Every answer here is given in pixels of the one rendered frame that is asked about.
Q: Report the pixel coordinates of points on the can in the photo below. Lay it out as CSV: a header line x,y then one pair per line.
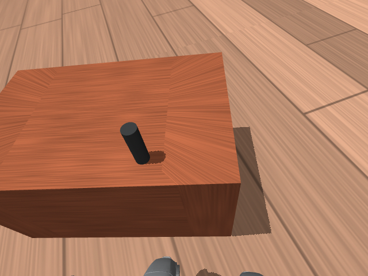
x,y
135,143

